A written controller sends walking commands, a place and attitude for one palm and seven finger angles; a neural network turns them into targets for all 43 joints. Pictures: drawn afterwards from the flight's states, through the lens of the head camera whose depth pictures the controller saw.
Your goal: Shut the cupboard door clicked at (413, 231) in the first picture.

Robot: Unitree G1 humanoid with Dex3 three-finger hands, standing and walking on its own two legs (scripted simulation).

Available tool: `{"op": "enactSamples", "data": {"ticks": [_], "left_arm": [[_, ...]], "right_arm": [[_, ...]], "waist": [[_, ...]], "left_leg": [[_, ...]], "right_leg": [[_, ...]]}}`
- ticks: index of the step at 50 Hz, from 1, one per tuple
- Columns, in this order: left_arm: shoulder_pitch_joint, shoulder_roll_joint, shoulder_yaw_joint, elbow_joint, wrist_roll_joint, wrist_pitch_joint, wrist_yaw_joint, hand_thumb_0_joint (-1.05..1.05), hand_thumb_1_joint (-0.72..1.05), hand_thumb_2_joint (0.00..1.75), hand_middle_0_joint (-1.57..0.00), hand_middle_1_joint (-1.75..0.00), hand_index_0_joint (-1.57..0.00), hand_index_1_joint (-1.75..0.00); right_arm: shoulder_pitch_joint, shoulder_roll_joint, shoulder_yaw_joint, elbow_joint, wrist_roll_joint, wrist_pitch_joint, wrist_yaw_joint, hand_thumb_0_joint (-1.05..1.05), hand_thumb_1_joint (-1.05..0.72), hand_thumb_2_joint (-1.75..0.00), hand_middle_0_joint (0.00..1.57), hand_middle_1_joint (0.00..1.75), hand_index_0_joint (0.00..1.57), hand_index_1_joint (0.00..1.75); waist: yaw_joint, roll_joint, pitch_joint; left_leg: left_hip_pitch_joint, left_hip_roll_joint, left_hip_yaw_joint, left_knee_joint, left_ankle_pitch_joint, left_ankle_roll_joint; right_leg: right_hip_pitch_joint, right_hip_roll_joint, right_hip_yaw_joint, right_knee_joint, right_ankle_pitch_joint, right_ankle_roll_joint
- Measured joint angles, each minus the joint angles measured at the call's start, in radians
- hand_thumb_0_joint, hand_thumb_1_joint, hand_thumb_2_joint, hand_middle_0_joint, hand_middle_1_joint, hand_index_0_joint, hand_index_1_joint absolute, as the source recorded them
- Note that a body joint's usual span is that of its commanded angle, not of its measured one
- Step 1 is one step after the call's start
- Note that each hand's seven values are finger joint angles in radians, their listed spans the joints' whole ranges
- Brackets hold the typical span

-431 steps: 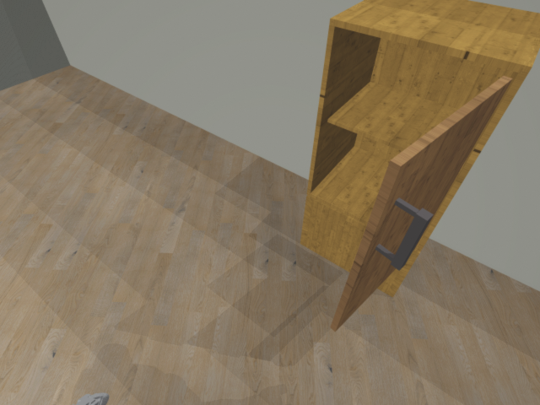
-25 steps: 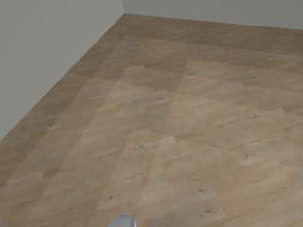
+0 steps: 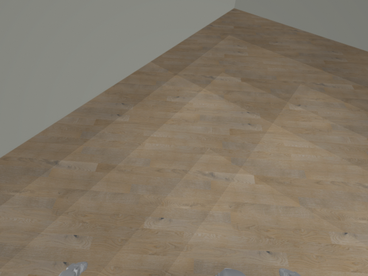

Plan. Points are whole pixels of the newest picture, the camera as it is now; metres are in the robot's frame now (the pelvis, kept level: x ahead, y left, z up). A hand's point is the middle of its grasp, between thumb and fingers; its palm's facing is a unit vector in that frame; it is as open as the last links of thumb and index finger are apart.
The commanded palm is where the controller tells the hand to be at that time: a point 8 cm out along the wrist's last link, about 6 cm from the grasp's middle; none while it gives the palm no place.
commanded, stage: walk to a spot facing it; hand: left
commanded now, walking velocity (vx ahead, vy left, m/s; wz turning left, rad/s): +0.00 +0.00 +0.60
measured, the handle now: out of the picture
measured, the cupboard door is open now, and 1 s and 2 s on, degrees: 79 79 79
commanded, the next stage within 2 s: none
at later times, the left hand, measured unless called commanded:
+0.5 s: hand out of the picture -0.02 +0.18 -0.16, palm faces +0.34 -0.90 -0.26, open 7.4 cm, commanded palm none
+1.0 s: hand out of the picture -0.02 +0.23 -0.14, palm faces +0.57 -0.77 -0.28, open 7.4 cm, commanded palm none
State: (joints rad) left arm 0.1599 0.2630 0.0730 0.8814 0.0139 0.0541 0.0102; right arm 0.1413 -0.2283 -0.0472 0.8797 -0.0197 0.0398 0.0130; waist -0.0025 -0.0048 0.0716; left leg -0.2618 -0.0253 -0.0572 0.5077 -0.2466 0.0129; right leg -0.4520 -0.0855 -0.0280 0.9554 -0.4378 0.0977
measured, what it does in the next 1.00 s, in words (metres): steps on the spot, turning left: right foot, then left foot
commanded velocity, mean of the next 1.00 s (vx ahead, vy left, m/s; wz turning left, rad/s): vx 0.00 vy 0.00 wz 0.60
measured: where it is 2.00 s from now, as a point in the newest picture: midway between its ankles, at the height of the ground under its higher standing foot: outside the picture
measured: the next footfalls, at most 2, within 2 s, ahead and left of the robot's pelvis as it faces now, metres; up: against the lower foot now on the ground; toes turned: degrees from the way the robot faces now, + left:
right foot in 0.12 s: +0.06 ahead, -0.14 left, +0.00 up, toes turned +1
left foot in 0.58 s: -0.02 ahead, +0.12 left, +0.00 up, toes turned +28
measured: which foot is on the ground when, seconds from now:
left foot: down 0.00-0.12, up 0.14-0.56, down 0.58-1.00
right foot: up 0.00-0.10, down 0.12-0.58, up 0.60-1.00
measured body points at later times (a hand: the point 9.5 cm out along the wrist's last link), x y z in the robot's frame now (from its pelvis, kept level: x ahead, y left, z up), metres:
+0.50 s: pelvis -0.01 -0.03 +0.00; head +0.03 -0.02 +0.45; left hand -0.04 +0.23 -0.14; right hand +0.14 -0.26 -0.15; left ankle -0.06 +0.11 -0.70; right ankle +0.02 -0.14 -0.74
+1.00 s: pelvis -0.01 -0.02 +0.00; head +0.03 -0.01 +0.45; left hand -0.05 +0.26 -0.12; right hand +0.19 -0.19 -0.15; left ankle -0.05 +0.10 -0.74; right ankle +0.06 -0.13 -0.72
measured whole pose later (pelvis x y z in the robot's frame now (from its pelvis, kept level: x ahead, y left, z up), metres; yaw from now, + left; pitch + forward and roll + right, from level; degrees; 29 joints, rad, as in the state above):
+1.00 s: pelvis -0.01 -0.02 +0.00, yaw +36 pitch +1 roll +0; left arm 0.12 0.23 0.06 0.85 0.01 0.04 0.02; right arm 0.21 -0.23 -0.06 0.90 -0.02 0.05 0.01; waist -0.04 0.03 0.06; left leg -0.31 -0.06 -0.13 0.51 -0.21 0.00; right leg -0.35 -0.03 -0.02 0.73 -0.41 0.09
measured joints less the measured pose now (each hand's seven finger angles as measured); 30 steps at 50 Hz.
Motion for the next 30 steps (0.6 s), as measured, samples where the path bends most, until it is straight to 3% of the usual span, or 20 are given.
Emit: {"op": "enactSamples", "data": {"ticks": [5,6,7,8,10,12,15,19,25,28,29,30], "left_arm": [[-0.022,-0.024,-0.012,-0.036,-0.005,-0.02,0.001,0.01,0.91,0.9,-0.2,-0.3,-0.2,-0.29],[-0.018,-0.026,-0.016,-0.044,-0.005,-0.029,0.001,0.01,0.91,0.9,-0.2,-0.3,-0.2,-0.29],[-0.019,-0.037,-0.02,-0.045,0.0,-0.04,0.004,0.01,0.91,0.9,-0.2,-0.3,-0.2,-0.29],[-0.016,-0.046,-0.027,-0.046,0.003,-0.045,0.005,0.01,0.91,0.9,-0.2,-0.3,-0.2,-0.29],[-0.001,-0.064,-0.038,-0.047,0.005,-0.048,0.007,0.0,0.9,0.9,-0.2,-0.3,-0.2,-0.29],[0.019,-0.077,-0.042,-0.041,0.006,-0.044,0.009,0.0,0.9,0.9,-0.2,-0.3,-0.2,-0.29],[0.043,-0.085,-0.045,-0.028,0.007,-0.04,0.01,0.01,0.9,0.9,-0.21,-0.3,-0.2,-0.29],[0.064,-0.085,-0.046,-0.011,0.011,-0.04,0.011,0.01,0.9,0.9,-0.21,-0.3,-0.2,-0.3],[0.081,-0.061,-0.035,0.011,0.018,-0.033,0.006,0.01,0.9,0.9,-0.21,-0.3,-0.2,-0.3],[0.094,-0.036,-0.022,0.021,0.013,-0.025,0.003,0.01,0.9,0.9,-0.21,-0.3,-0.2,-0.3],[0.099,-0.026,-0.016,0.024,0.008,-0.019,0.002,0.01,0.9,0.9,-0.21,-0.3,-0.2,-0.3],[0.095,-0.013,-0.01,0.033,0.005,-0.008,0.003,0.01,0.9,0.9,-0.21,-0.3,-0.2,-0.3]], "right_arm": [[0.028,-0.009,-0.011,0.006,-0.001,0.016,0.003,0.01,-0.9,-0.9,0.21,0.3,0.21,0.3],[0.038,-0.012,-0.015,0.006,0.002,0.018,0.004,0.01,-0.9,-0.9,0.21,0.3,0.21,0.3],[0.041,-0.02,-0.022,0.011,0.007,0.021,0.004,0.01,-0.9,-0.9,0.21,0.3,0.21,0.3],[0.045,-0.026,-0.028,0.016,0.008,0.026,0.002,0.01,-0.9,-0.9,0.21,0.3,0.21,0.3],[0.059,-0.037,-0.038,0.025,0.006,0.036,0.004,0.01,-0.9,-0.9,0.2,0.3,0.2,0.3],[0.068,-0.046,-0.045,0.036,0.002,0.045,0.011,0.01,-0.9,-0.9,0.2,0.3,0.2,0.3],[0.076,-0.049,-0.048,0.045,0.001,0.05,0.021,0.01,-0.91,-0.9,0.2,0.3,0.2,0.3],[0.077,-0.045,-0.045,0.056,0.003,0.058,0.025,0.01,-0.91,-0.9,0.2,0.3,0.2,0.29],[0.043,-0.031,-0.029,0.054,0.01,0.051,0.025,0.01,-0.91,-0.9,0.2,0.3,0.2,0.29],[0.029,-0.027,-0.021,0.033,0.011,0.03,0.024,0.01,-0.91,-0.9,0.2,0.3,0.2,0.29],[0.025,-0.027,-0.02,0.025,0.01,0.018,0.024,0.01,-0.91,-0.9,0.2,0.3,0.2,0.29],[0.017,-0.019,-0.019,0.021,0.01,0.008,0.021,0.01,-0.91,-0.9,0.2,0.3,0.2,0.29]], "waist": [[-0.021,0.033,-0.009],[-0.022,0.036,-0.014],[-0.021,0.052,-0.011],[-0.024,0.062,-0.008],[-0.028,0.07,-0.011],[-0.027,0.069,-0.014],[-0.03,0.059,-0.013],[-0.026,0.038,-0.002],[0.004,-0.003,0.023],[0.013,-0.021,0.022],[0.013,-0.028,0.017],[0.016,-0.045,0.02]], "left_leg": [[-0.035,-0.019,-0.059,0.044,-0.009,-0.026],[-0.051,-0.027,-0.069,0.07,-0.02,-0.034],[-0.074,-0.026,-0.075,0.125,-0.062,-0.036],[-0.106,-0.031,-0.068,0.216,-0.143,-0.04],[-0.174,-0.04,-0.039,0.427,-0.216,-0.045],[-0.219,-0.024,-0.001,0.587,-0.191,-0.054],[-0.244,0.013,0.03,0.683,-0.132,-0.072],[-0.22,0.055,0.052,0.617,-0.126,-0.089],[-0.12,0.074,0.119,0.337,-0.18,-0.081],[-0.039,0.063,0.15,0.141,-0.088,-0.064],[-0.029,0.054,0.147,0.102,-0.038,-0.033],[-0.043,0.041,0.145,0.123,-0.046,-0.007]], "right_leg": [[0.111,0.044,-0.005,-0.255,0.066,-0.012],[0.149,0.047,-0.011,-0.341,0.114,-0.027],[0.156,0.053,-0.025,-0.354,0.133,-0.067],[0.158,0.048,-0.041,-0.345,0.131,-0.095],[0.178,0.027,-0.071,-0.353,0.123,-0.117],[0.206,0.009,-0.092,-0.384,0.131,-0.118],[0.235,-0.012,-0.125,-0.423,0.147,-0.116],[0.255,-0.037,-0.175,-0.444,0.152,-0.111],[0.24,-0.085,-0.241,-0.398,0.128,-0.088],[0.212,-0.117,-0.273,-0.321,0.089,-0.062],[0.185,-0.131,-0.267,-0.265,0.068,-0.051],[0.148,-0.133,-0.221,-0.184,-0.008,-0.037]]}}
